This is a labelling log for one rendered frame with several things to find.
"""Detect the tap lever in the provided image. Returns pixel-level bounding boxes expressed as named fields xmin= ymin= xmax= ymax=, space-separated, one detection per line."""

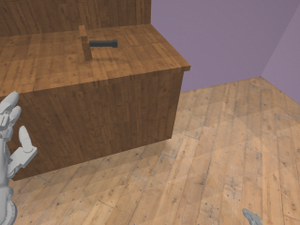
xmin=89 ymin=39 xmax=118 ymax=48

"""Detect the counter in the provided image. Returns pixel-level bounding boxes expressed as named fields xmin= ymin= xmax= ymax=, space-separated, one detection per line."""
xmin=0 ymin=0 xmax=191 ymax=182

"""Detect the left robot hand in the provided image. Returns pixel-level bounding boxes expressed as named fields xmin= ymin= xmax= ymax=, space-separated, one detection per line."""
xmin=0 ymin=91 xmax=38 ymax=187

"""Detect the right robot hand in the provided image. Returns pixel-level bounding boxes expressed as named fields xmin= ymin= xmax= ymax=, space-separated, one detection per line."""
xmin=242 ymin=208 xmax=263 ymax=225

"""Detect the left robot forearm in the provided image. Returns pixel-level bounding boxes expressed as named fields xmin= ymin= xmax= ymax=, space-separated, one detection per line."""
xmin=0 ymin=186 xmax=18 ymax=225

